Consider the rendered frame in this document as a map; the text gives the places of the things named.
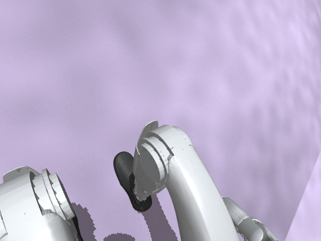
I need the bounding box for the right robot hand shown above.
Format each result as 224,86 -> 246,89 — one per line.
222,197 -> 250,233

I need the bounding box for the left robot foot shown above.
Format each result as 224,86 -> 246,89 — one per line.
72,212 -> 83,241

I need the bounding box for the right robot foot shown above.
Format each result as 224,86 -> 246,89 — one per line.
113,152 -> 152,212

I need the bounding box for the right robot arm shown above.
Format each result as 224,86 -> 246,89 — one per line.
238,217 -> 278,241

